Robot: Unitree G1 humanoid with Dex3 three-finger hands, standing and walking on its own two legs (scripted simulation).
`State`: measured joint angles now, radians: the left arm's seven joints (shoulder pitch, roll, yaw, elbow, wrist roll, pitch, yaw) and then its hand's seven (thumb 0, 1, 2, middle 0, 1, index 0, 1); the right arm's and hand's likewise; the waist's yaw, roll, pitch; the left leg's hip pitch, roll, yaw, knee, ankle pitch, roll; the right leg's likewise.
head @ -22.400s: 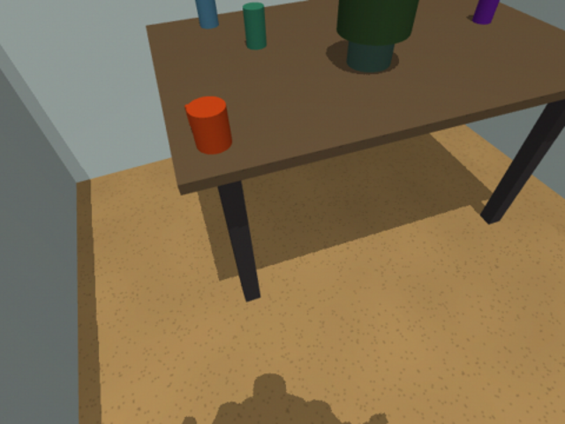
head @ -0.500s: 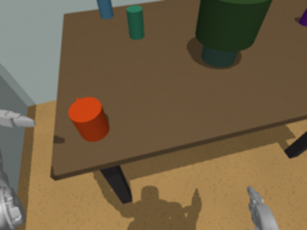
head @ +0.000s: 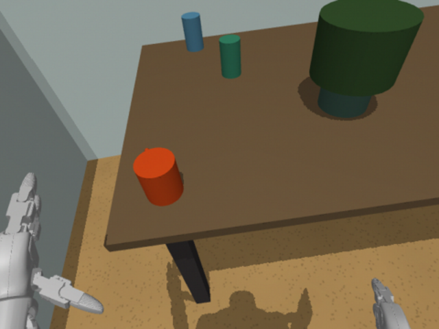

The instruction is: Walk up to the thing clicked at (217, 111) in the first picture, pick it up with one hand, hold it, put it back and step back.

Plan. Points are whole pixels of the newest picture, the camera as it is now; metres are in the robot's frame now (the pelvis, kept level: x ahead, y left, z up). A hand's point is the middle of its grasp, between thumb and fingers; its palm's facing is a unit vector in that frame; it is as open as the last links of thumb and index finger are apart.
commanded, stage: sink last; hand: left
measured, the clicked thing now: (157, 172) +0.44 +0.20 +0.02
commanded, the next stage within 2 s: home in 0.34 s
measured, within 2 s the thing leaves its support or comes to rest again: neither
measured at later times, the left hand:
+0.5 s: hand (46, 287) +0.15 +0.26 +0.13, palm faces +0.38 -0.80 -0.45, open 17.5 cm
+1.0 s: hand out of the picture +0.14 +0.18 -0.07, palm faces +0.09 -0.97 -0.22, open 17.7 cm
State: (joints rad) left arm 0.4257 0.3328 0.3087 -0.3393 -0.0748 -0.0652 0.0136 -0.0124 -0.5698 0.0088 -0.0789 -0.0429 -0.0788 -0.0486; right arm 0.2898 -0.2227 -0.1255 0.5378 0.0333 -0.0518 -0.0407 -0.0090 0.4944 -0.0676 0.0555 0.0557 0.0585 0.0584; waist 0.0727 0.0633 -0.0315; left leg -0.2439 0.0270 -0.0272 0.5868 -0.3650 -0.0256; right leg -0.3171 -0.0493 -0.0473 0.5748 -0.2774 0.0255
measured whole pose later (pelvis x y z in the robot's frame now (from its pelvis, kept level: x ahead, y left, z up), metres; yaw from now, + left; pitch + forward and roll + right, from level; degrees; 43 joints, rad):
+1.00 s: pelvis -0.02 +0.00 +0.01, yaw +0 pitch -1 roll +0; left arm 0.34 0.18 0.03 0.41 0.00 -0.17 0.03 -0.01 -0.60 0.01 -0.05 -0.04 -0.05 -0.05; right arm 0.17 -0.18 -0.04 0.66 0.01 -0.15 -0.06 0.01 -0.75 -0.82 0.19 0.28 0.19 0.28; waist 0.02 0.00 0.05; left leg -0.17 0.02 -0.02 0.46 -0.28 -0.03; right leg -0.25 -0.06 -0.04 0.48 -0.20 0.02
